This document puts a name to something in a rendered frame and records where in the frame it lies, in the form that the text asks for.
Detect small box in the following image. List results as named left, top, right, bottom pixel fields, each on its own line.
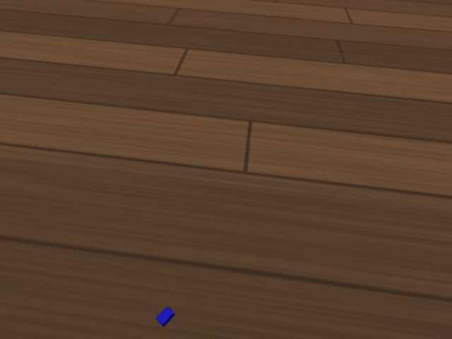
left=156, top=306, right=174, bottom=327

